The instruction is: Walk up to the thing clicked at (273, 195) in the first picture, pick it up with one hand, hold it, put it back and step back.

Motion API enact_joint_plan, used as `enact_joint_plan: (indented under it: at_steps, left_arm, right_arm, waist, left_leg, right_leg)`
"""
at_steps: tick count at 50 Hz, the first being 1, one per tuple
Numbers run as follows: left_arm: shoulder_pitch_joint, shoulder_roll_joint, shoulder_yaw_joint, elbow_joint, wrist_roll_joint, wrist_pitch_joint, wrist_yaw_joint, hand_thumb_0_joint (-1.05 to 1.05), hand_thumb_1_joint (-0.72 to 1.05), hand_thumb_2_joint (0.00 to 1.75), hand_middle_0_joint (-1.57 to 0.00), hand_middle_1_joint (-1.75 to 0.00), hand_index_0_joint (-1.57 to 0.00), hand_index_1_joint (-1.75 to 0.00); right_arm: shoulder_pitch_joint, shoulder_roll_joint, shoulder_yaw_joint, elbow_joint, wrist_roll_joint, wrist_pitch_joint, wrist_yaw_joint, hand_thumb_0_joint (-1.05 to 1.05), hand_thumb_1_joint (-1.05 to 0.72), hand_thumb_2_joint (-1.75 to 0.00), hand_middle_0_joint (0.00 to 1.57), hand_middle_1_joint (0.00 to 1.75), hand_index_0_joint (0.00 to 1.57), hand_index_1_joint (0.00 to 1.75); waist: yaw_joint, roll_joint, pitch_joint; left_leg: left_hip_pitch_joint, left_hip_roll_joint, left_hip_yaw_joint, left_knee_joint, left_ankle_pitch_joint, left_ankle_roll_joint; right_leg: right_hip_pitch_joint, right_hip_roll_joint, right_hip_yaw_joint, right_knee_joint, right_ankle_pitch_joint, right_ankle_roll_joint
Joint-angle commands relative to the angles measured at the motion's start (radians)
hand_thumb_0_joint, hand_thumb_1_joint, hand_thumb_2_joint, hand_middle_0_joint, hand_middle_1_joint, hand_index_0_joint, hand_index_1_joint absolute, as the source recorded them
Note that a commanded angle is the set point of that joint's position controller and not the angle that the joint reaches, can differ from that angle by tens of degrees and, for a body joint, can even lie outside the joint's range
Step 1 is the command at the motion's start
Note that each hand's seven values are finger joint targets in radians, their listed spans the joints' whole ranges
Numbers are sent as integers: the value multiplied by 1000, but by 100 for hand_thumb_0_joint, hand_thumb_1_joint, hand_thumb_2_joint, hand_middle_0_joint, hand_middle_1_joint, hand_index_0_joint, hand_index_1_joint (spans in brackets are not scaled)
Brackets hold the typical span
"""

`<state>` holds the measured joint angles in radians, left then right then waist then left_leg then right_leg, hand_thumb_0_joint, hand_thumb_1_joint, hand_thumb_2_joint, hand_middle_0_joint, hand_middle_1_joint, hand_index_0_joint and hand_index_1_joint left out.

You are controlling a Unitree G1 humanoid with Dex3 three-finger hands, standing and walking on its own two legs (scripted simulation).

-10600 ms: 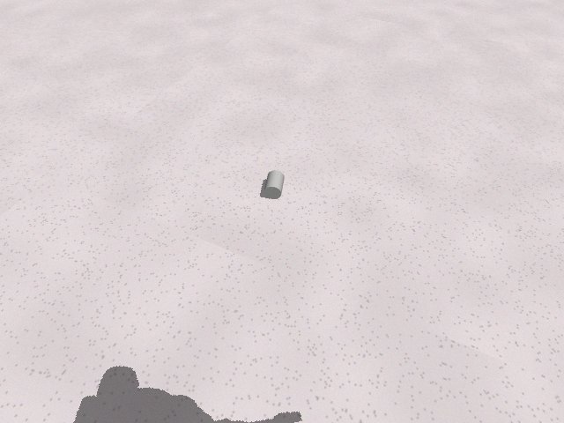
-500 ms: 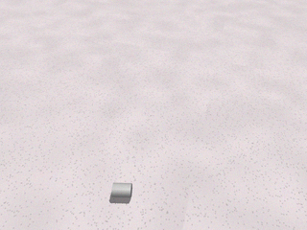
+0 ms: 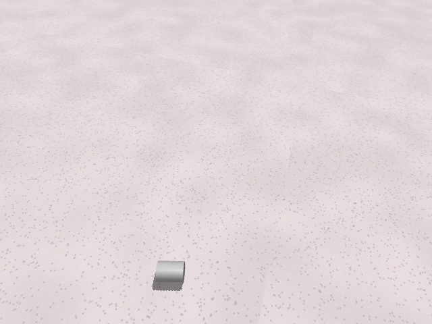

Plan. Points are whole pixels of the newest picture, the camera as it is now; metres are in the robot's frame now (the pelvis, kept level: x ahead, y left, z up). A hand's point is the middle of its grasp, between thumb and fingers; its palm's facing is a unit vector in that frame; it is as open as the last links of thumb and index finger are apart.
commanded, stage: walk up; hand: left
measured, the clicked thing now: (170, 271) +0.47 +0.18 -0.73
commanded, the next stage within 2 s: stand in 1.54 s
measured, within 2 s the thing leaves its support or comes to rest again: neither
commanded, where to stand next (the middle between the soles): +0.06 +0.00 m, yaw +0 degrees
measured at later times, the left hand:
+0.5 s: hand out of the picture +0.10 +0.26 -0.15, palm faces -0.04 -0.94 -0.35, open 7.4 cm
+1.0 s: hand out of the picture +0.05 +0.26 -0.15, palm faces -0.01 -0.94 -0.35, open 7.4 cm
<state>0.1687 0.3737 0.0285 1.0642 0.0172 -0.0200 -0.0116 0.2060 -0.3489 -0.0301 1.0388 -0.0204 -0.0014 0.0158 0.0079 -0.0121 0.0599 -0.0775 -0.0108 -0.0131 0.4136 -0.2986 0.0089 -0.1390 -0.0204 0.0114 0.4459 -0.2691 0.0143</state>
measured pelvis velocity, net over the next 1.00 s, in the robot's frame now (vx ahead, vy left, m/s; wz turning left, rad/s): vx -0.02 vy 0.00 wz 0.00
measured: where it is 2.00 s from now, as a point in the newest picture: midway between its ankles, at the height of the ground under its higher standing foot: outside the picture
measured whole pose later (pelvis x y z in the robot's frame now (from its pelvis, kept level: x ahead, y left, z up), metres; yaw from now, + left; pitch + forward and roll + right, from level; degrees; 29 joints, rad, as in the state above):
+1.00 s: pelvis -0.02 +0.00 +0.01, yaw +0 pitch -3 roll +0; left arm 0.13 0.34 0.01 1.13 0.03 -0.02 0.00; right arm 0.14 -0.35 -0.03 1.10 -0.01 0.02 0.01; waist 0.00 0.01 0.05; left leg -0.04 -0.01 -0.01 0.32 -0.22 0.01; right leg -0.10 -0.02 0.00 0.33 -0.19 0.02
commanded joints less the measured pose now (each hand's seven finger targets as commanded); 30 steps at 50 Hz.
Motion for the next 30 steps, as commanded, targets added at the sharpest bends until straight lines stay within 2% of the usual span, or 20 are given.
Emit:
enact_joint_plan:
  at_steps: [1,4,6,8,9,10,11,12,13,14,18,20,21,23,26,30]
  left_arm:
    - [-22,212,38,-93,-7,-22,26,0,90,90,-20,-30,-20,-30]
    - [-10,224,42,-100,-8,-21,28,0,90,90,-20,-30,-20,-30]
    - [13,240,46,-99,-8,-23,31,0,90,90,-20,-30,-20,-30]
    - [19,263,52,-102,-8,-25,34,0,90,90,-20,-30,-20,-30]
    - [-52,245,43,-109,-6,-24,41,0,90,90,-20,-30,-20,-30]
    - [-87,229,38,-121,-12,-20,41,0,90,90,-20,-30,-20,-30]
    - [-101,201,31,-124,-17,-15,40,0,90,90,-20,-30,-20,-30]
    - [-98,183,24,-121,-19,-10,41,0,90,90,-20,-30,-20,-30]
    - [-106,180,21,-116,-18,-7,41,0,90,90,-20,-30,-20,-30]
    - [-96,178,20,-111,-18,-7,41,0,90,90,-20,-30,-20,-30]
    - [-104,186,17,-91,-13,-9,38,0,90,90,-20,-30,-20,-30]
    - [-102,188,18,-82,-9,-11,40,0,90,90,-20,-30,-20,-30]
    - [-119,187,15,-79,-10,-11,39,0,90,90,-20,-30,-20,-30]
    - [-116,185,13,-68,-8,-10,38,0,90,90,-20,-30,-20,-30]
    - [-124,186,14,-54,-5,-12,35,0,90,90,-20,-30,-20,-30]
    - [-125,188,18,-34,-1,-17,32,0,90,90,-20,-30,-20,-30]
  right_arm:
    - [-34,-240,-67,-107,10,-14,-20,0,-90,-90,20,30,20,30]
    - [-41,-227,-64,-120,11,-13,-19,0,-90,-90,20,30,20,30]
    - [-54,-217,-61,-128,9,-12,-18,0,-90,-90,20,30,20,30]
    - [-64,-208,-60,-136,6,-12,-18,0,-90,-90,20,30,20,30]
    - [-56,-192,-52,-113,11,-8,-24,0,-90,-90,20,30,20,30]
    - [-33,-212,-58,-101,13,-11,-26,0,-90,-90,20,30,20,30]
    - [-26,-233,-65,-90,13,-13,-27,0,-90,-90,20,30,20,30]
    - [-43,-243,-69,-88,13,-14,-28,0,-90,-90,20,30,20,30]
    - [-53,-240,-67,-86,15,-12,-29,0,-90,-90,20,30,20,30]
    - [-63,-233,-67,-85,18,-10,-28,0,-90,-90,20,30,20,30]
    - [-103,-221,-61,-85,20,-2,-29,0,-90,-90,20,30,20,30]
    - [-111,-221,-59,-81,18,-1,-28,0,-90,-90,20,30,20,30]
    - [-112,-210,-54,-75,18,0,-27,0,-90,-90,20,30,20,30]
    - [-139,-215,-53,-70,15,-1,-24,0,-90,-90,20,30,20,30]
    - [-144,-210,-50,-56,12,-3,-21,0,-90,-90,20,30,20,30]
    - [-153,-202,-45,-45,10,-6,-16,0,-90,-90,20,30,20,30]
  waist:
    - [0,50,-92]
    - [7,17,-87]
    - [19,-27,-87]
    - [20,-64,-75]
    - [-4,-45,-64]
    - [-23,-16,-72]
    - [-23,13,-73]
    - [-16,39,-68]
    - [-16,53,-63]
    - [-9,50,-85]
    - [-6,54,-113]
    - [-6,52,-132]
    - [-9,46,-122]
    - [-1,45,-111]
    - [-4,33,-98]
    - [-3,14,-80]
  left_leg:
    - [-40,102,-58,9,368,61]
    - [-87,93,-62,36,278,63]
    - [-109,73,-40,93,283,54]
    - [-142,53,-26,146,246,45]
    - [-82,85,-61,75,360,24]
    - [-20,103,-81,15,476,31]
    - [10,121,-92,-11,593,38]
    - [37,134,-90,-3,672,48]
    - [52,145,-96,-8,711,54]
    - [84,145,-83,-6,711,62]
    - [49,125,-60,-41,569,29]
    - [48,121,-50,-47,575,19]
    - [35,116,-58,-75,537,13]
    - [39,119,-59,-95,472,23]
    - [26,114,-62,-125,375,25]
    - [1,109,-64,-145,275,27]
  right_leg:
    - [80,-65,42,30,344,-84]
    - [92,-88,77,43,314,-107]
    - [101,-128,127,24,352,-132]
    - [107,-176,180,3,382,-168]
    - [43,-205,174,6,541,-160]
    - [15,-156,110,50,575,-123]
    - [11,-100,48,84,542,-80]
    - [-11,-71,20,83,476,-57]
    - [-17,-60,15,65,419,-45]
    - [-12,-54,6,52,391,-45]
    - [81,-82,25,-19,418,-52]
    - [113,-90,23,-32,454,-54]
    - [107,-93,32,-36,422,-50]
    - [95,-91,27,-62,371,-40]
    - [92,-88,37,-83,314,-37]
    - [95,-93,45,-114,280,-32]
